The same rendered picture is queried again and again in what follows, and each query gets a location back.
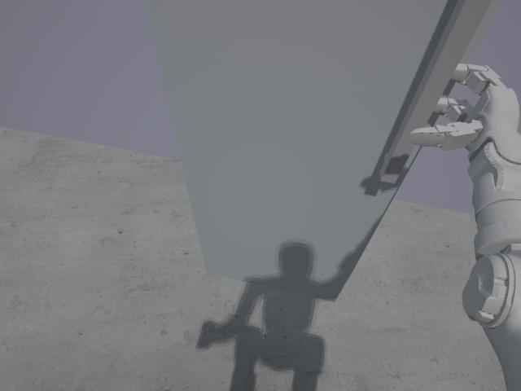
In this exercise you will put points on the right robot forearm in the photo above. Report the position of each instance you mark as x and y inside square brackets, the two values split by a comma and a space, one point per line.
[495, 170]

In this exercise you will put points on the handle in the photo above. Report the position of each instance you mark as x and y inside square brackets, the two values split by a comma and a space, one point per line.
[456, 37]

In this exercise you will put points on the robot right hand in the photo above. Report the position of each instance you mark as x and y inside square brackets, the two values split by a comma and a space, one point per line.
[497, 108]

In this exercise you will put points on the robot right upper arm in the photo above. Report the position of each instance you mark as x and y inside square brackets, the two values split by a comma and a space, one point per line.
[492, 297]

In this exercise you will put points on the fridge door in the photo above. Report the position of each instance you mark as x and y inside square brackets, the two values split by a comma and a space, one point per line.
[283, 111]

